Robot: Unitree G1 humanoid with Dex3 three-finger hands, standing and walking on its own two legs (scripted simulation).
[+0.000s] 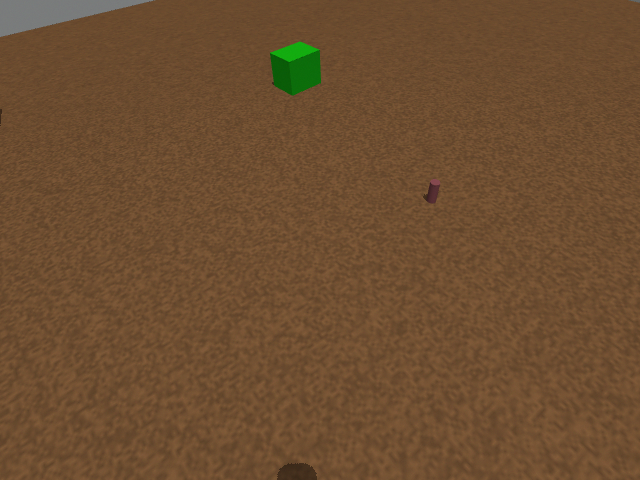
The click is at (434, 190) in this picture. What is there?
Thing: slim round
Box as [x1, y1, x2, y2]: [427, 179, 439, 202]
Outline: 436,179 432,179 430,181 427,195 428,202 434,202 436,199 439,186 439,181
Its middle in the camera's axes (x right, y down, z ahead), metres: +0.51 -0.21 +1.80
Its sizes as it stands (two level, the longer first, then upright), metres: 0.044 0.044 0.109
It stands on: the floor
